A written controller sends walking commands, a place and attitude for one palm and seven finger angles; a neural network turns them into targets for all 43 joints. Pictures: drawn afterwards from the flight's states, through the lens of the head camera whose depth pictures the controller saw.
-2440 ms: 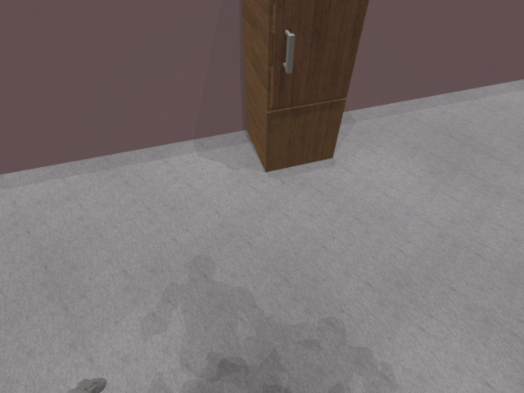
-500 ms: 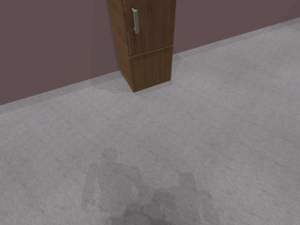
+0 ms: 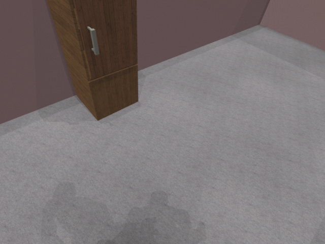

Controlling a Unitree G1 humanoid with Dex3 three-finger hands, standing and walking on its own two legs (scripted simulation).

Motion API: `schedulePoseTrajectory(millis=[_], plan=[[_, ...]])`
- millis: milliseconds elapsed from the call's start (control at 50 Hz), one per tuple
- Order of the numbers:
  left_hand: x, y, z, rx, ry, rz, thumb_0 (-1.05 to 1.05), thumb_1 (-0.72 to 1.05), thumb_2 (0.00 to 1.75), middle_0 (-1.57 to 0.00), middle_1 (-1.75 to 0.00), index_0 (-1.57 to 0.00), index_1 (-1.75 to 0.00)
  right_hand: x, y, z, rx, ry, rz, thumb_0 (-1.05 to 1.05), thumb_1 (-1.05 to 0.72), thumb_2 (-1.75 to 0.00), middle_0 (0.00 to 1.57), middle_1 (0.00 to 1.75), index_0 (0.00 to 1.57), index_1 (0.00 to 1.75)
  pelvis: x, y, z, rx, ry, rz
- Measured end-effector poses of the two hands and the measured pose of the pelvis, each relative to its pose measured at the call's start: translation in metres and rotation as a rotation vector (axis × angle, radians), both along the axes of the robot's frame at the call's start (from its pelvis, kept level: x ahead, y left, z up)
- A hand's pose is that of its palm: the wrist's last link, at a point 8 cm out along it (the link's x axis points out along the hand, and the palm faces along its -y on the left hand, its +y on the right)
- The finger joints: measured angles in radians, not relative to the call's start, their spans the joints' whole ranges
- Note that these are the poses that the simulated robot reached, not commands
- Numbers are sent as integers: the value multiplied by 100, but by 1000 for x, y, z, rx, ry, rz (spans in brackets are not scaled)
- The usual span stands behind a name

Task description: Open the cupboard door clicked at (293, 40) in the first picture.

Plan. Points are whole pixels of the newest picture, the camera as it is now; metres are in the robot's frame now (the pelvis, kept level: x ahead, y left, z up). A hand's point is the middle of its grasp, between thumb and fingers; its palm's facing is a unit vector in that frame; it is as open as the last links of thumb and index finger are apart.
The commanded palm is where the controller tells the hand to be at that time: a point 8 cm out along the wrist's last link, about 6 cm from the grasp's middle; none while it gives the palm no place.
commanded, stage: walk to a spot facing it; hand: left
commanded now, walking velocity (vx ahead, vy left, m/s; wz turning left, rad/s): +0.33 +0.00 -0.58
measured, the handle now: (92, 40) +1.13 +0.51 -0.08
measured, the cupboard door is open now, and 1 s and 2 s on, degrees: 0 0 0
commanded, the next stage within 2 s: turn to face it in 1.46 s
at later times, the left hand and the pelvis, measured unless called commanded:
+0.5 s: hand (152, 175) +0.38 +0.06 -0.18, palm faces -0.34 -0.93 -0.16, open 7.3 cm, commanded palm none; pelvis +0.19 -0.06 -0.02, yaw -16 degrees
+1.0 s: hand (144, 152) +0.47 +0.10 -0.17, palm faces -0.32 -0.94 -0.15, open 7.3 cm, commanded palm none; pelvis +0.41 -0.07 +0.00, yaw -23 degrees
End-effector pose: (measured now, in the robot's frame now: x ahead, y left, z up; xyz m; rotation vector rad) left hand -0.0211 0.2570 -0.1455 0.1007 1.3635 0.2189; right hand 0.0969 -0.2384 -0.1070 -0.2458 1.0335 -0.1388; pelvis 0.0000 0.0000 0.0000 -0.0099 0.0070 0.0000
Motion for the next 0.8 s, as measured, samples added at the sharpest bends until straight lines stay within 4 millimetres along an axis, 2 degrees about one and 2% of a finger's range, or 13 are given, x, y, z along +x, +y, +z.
schedulePoseTrajectory(millis=[100, 180, 240, 320, 380, 420, 480, 560, 660, 720, 800], plan=[[100, 17, 12, 12, -119, -114, 1, 92, 89, -19, -30, -20, -30, -44, 10, -3, 14, 130, -128, 1, -91, -89, 20, 30, 20, 30, 31, 7, 8, -9, -4, -67], [180, 6, 18, 7, -187, -210, 1, 92, 90, -19, -29, -20, -30, -84, 18, -10, 36, 273, -245, 1, -91, -89, 20, 30, 20, 30, 59, 6, 8, -9, -4, -121], [239, -17, 18, -13, -215, -293, 1, 92, 90, -19, -29, -19, -30, -111, 25, -13, 59, 384, -332, 1, -91, -89, 20, 30, 20, 30, 82, 2, 5, -9, -5, -161], [318, -64, 12, -48, -248, -412, 1, 92, 90, -19, -29, -19, -30, -136, 34, -15, 102, 526, -440, 1, -91, -90, 20, 30, 20, 30, 116, -12, -3, -7, -1, -207], [371, -105, 4, -68, -293, -486, 1, 92, 90, -19, -30, -20, -30, -142, 36, -20, 140, 624, -505, 1, -91, -90, 20, 30, 20, 30, 147, -31, -15, -8, -3, -237], [398, -126, -3, -72, -336, -504, 1, 91, 89, -19, -30, -20, -30, -135, 30, -27, 167, 666, -535, 1, -91, -89, 20, 30, 20, 30, 166, -46, -26, 9, -7, -250], [410, -142, -4, -78, -320, -504, 1, 91, 89, -19, -30, -20, -30, -96, 11, -34, 166, 621, -552, 1, -91, -89, 20, 30, 20, 30, 187, -57, -23, 0, -21, -268], [407, -144, 1, -62, -230, -484, 0, 92, 89, -20, -30, -20, -30, -10, -24, -36, 138, 435, -521, 1, -91, -89, 20, 30, 20, 30, 216, -66, -10, -8, -17, -294], [424, -122, 11, -3, -194, -445, -2, 96, 89, -20, -30, -21, -30, 101, -52, -31, 122, 221, -457, 1, -91, -90, 20, 30, 19, 30, 255, -71, -1, -16, -1, -313], [430, -110, 10, 2, -158, -423, -1, 95, 89, -20, -30, -20, -30, 156, -66, -24, 97, 143, -424, 1, -93, -90, 20, 30, 20, 30, 283, -71, 0, -22, -1, -320], [437, -95, -1, -10, -96, -375, 0, 93, 89, -20, -30, -20, -30, 223, -75, -18, 65, 74, -373, 1, -93, -90, 20, 30, 20, 30, 325, -66, -3, -34, -9, -323]])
